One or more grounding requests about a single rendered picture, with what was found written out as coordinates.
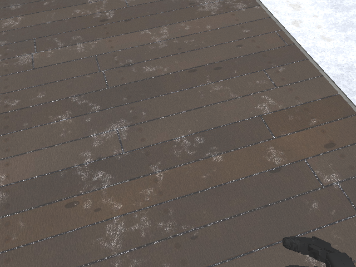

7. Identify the robot right hand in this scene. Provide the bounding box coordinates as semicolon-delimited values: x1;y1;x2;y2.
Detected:
283;236;355;267

